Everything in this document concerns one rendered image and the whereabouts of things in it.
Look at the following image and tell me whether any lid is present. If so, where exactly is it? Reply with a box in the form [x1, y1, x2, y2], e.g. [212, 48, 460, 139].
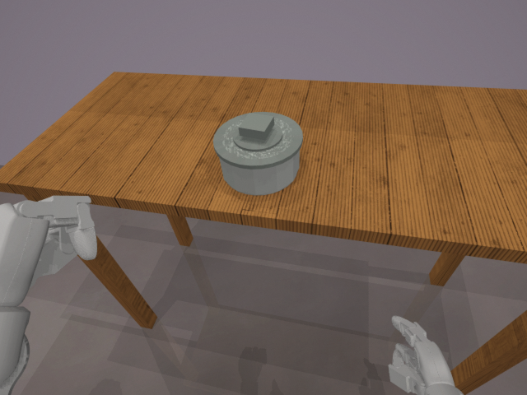
[213, 112, 303, 170]

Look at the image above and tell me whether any robot left forearm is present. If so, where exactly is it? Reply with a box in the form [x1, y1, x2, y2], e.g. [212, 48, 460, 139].
[0, 306, 30, 395]

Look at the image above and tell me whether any pot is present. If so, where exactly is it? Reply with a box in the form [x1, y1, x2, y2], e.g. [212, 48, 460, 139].
[219, 150, 300, 195]

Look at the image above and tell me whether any table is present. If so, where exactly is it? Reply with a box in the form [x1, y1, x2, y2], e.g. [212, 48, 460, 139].
[0, 72, 527, 395]

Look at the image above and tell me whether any knob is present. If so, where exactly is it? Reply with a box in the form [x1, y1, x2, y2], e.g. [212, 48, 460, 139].
[239, 113, 274, 140]

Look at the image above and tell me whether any right robot hand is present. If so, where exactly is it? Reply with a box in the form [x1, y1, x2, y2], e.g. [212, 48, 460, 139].
[389, 315, 455, 395]

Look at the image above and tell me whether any left robot hand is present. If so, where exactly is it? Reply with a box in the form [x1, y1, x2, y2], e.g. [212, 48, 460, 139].
[0, 196, 97, 306]

